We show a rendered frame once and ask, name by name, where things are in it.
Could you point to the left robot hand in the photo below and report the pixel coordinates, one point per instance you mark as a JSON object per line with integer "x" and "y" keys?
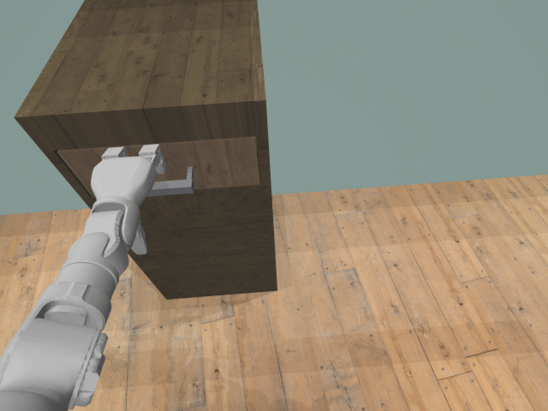
{"x": 130, "y": 178}

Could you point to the robot left upper arm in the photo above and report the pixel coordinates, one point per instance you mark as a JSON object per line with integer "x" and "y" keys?
{"x": 55, "y": 366}

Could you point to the cabinet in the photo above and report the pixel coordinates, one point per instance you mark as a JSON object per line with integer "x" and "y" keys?
{"x": 134, "y": 72}

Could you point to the handle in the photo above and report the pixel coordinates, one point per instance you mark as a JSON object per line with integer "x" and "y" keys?
{"x": 174, "y": 187}

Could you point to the left robot forearm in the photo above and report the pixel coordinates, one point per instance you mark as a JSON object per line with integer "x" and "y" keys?
{"x": 83, "y": 289}

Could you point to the drawer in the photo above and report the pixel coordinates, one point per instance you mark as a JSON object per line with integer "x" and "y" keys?
{"x": 217, "y": 163}

